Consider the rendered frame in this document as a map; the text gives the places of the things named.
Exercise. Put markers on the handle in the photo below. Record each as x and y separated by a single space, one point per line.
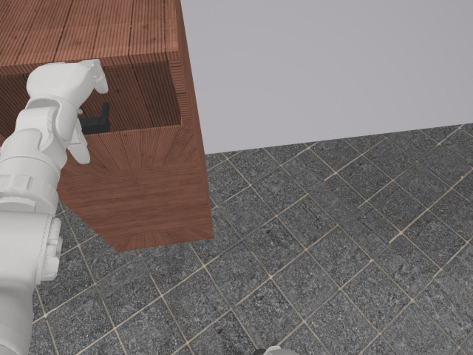
95 125

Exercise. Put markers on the left robot upper arm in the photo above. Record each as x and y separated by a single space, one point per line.
30 249

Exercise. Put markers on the drawer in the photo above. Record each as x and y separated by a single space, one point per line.
140 96

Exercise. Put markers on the cabinet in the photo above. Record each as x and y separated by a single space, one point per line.
143 187

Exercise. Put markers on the left robot hand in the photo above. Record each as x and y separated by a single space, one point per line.
73 82

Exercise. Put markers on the left robot forearm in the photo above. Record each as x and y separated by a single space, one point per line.
33 156

